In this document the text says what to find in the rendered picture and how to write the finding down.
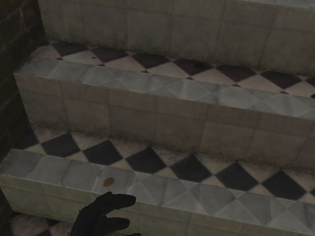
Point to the left robot hand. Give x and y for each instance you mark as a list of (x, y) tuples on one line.
[(92, 219)]

